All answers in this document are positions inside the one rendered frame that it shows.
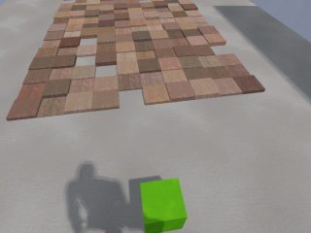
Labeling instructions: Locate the carton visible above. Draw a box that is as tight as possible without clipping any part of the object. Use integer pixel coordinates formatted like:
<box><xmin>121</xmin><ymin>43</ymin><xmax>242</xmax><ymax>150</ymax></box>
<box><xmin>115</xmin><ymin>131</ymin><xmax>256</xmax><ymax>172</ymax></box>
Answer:
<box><xmin>140</xmin><ymin>178</ymin><xmax>188</xmax><ymax>233</ymax></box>

